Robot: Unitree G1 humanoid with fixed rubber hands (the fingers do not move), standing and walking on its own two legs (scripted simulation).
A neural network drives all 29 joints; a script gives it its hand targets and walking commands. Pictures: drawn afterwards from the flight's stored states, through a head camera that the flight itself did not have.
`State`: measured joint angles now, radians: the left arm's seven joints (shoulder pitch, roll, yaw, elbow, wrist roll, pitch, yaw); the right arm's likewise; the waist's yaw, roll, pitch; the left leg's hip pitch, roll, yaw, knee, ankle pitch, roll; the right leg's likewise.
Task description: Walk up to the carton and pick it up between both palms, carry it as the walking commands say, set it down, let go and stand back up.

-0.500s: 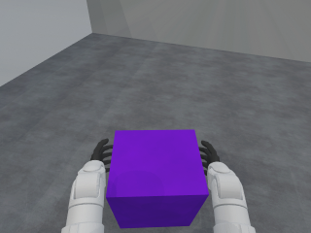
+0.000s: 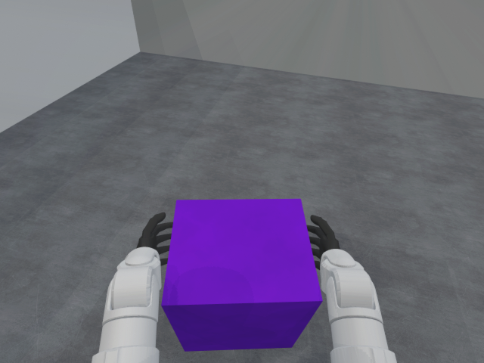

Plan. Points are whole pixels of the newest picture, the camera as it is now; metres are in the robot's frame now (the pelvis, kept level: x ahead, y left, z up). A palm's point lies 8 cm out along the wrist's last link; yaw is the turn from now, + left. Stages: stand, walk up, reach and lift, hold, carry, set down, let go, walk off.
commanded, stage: carry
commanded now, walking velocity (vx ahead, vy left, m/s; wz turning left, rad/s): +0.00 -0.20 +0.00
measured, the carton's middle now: (239, 279) +0.29 +0.01 -0.01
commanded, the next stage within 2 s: none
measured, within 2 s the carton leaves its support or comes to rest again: neither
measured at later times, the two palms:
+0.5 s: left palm (203, 266) +0.25 +0.06 +0.09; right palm (401, 277) +0.24 -0.24 +0.08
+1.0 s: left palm (280, 291) +0.21 -0.05 +0.09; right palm out of the picture +0.13 -0.34 +0.10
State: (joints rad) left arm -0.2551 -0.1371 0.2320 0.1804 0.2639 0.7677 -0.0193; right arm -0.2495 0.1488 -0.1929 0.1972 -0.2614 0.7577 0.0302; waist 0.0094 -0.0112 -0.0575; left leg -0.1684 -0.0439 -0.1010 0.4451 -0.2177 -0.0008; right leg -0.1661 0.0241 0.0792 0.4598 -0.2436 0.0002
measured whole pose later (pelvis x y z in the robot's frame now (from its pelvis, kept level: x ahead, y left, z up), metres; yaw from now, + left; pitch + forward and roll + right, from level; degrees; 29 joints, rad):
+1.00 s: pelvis -0.05 -0.14 +0.00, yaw -14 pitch +3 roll -3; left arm 0.02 -0.13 0.05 -0.56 0.04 1.23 0.14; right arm 0.06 0.13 -0.05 -0.56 -0.01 1.20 -0.14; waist -0.01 -0.01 -0.11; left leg -0.29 0.15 0.19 0.56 -0.31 -0.01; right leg -0.63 0.00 -0.07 1.16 -0.36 0.04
